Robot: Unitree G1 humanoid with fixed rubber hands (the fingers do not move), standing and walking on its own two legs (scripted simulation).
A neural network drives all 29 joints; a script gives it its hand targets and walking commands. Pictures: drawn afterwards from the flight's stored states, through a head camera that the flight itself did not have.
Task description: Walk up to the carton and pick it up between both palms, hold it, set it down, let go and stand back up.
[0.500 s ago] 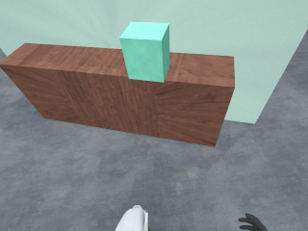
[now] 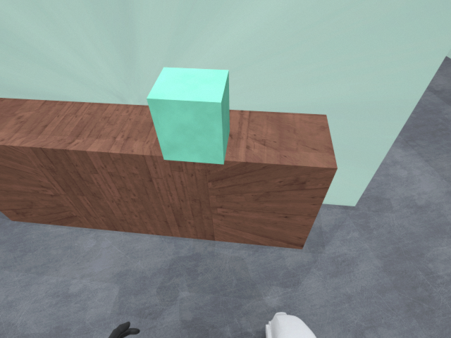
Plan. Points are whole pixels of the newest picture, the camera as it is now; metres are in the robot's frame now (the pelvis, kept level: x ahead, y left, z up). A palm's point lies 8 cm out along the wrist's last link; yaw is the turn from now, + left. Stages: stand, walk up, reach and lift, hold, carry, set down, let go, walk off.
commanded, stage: walk up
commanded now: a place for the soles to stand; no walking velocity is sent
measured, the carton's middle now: (194, 117) +0.75 +0.07 -0.06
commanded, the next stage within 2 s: none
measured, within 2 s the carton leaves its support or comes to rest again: neither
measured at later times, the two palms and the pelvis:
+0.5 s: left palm out of the picture +0.14 +0.25 -0.13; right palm (333, 261) +0.28 -0.24 -0.13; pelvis +0.16 +0.00 -0.01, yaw +1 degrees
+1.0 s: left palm (108, 300) +0.24 +0.26 -0.13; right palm (343, 281) +0.23 -0.25 -0.13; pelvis +0.18 +0.01 -0.01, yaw +0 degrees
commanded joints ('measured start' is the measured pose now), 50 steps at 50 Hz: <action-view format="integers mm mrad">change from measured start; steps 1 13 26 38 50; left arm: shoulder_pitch -43 165 205 44 40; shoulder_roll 46 102 73 125 126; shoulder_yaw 13 46 -16 1 -20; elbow -66 -23 29 60 145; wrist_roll -6 -33 -47 -55 -54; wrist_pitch -18 -54 5 18 5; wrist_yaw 7 59 46 51 46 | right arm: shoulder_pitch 34 7 -143 -327 -273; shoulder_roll -137 -67 -141 -71 -118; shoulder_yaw -18 10 -12 47 52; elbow -29 -65 -77 -22 60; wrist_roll -6 -27 5 34 34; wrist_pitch -5 40 38 78 51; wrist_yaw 5 18 -25 -7 -7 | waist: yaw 9 85 45 55 70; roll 90 -142 99 -29 6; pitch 111 91 -83 60 -5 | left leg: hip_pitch -126 -436 148 -73 -85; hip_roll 217 57 262 77 102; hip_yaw -223 -130 -324 -192 -197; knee -212 666 55 21 -40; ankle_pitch -241 -128 671 -16 74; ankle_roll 123 -80 64 -8 -12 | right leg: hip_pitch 89 347 97 73 226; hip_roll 34 -216 8 -58 -35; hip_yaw -41 288 -8 163 106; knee -97 -500 33 -392 -363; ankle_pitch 47 89 -61 -282 -98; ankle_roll -9 -168 -5 -56 -55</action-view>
